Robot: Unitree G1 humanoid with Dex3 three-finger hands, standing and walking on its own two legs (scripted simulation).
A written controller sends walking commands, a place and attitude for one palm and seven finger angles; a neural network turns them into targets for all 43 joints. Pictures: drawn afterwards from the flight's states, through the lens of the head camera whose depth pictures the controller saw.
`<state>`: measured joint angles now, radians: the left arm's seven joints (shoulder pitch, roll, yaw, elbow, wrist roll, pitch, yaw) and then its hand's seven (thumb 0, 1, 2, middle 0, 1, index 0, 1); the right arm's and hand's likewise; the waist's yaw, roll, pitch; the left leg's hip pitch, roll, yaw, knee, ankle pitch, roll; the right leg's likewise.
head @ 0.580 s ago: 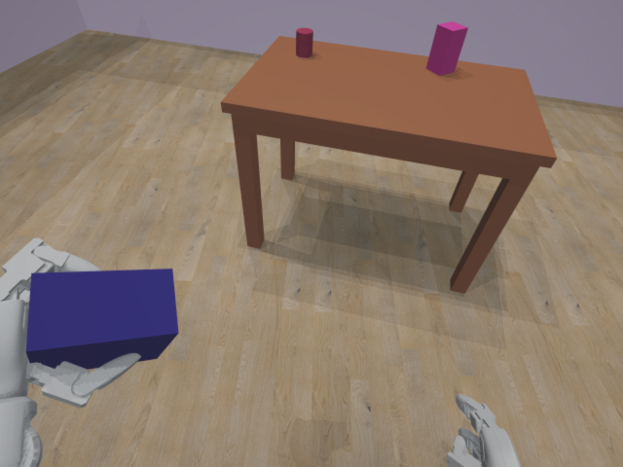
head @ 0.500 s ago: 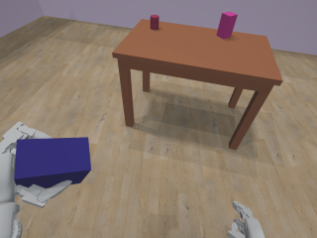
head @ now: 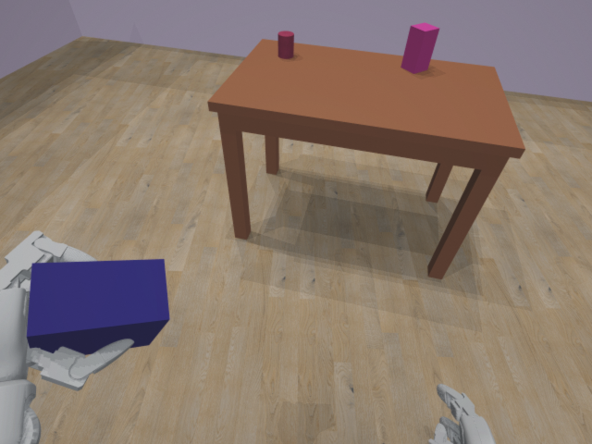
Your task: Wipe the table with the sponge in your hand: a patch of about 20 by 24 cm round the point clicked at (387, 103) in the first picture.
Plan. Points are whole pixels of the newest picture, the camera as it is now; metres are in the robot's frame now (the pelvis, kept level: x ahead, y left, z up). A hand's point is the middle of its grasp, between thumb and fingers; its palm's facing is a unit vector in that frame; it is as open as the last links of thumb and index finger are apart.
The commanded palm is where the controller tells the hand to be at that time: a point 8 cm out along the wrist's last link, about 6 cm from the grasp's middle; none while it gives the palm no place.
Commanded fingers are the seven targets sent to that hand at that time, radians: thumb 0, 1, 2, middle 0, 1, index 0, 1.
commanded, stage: walk to a spot facing it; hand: left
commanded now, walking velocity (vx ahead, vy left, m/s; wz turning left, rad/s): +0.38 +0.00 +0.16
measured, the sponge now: (118, 308) +0.22 +0.21 +0.14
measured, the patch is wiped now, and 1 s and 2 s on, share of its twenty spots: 0.00 0.00 0.00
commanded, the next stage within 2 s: turn to face it in 1.28 s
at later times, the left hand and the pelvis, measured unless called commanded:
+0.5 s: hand (90, 246) +0.28 +0.26 +0.16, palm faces +0.44 -0.80 -0.39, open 10.8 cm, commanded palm +0.23 +0.29 +0.18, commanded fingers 0.00 0.10 1.30 -1.20 -1.60 -1.20 -1.60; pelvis +0.08 +0.01 +0.00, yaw +2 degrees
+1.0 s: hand (169, 175) +0.40 +0.20 +0.18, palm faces +0.45 -0.74 -0.50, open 10.7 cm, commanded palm +0.34 +0.24 +0.18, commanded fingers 0.00 0.10 1.30 -1.20 -1.60 -1.20 -1.60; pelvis +0.22 -0.06 +0.00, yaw +8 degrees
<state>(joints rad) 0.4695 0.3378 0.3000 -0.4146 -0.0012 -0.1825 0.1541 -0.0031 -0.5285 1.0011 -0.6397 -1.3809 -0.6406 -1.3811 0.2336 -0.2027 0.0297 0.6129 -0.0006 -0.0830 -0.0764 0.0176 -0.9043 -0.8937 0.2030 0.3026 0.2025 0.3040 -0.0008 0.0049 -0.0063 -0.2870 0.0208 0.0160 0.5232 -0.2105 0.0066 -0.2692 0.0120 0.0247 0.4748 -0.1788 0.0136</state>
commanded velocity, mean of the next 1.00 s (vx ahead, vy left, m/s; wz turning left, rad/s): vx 0.37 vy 0.00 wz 0.23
